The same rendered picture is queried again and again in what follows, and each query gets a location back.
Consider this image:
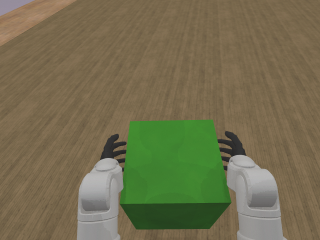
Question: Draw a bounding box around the carton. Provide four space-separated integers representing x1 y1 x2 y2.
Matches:
120 119 232 230

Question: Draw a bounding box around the robot left forearm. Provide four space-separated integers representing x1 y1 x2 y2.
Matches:
77 158 124 240

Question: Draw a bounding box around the robot right hand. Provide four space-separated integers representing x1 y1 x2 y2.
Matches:
217 131 247 171

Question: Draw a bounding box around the robot right forearm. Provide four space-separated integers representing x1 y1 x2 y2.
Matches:
226 155 287 240

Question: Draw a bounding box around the robot left hand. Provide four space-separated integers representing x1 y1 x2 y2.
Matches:
100 134 127 172

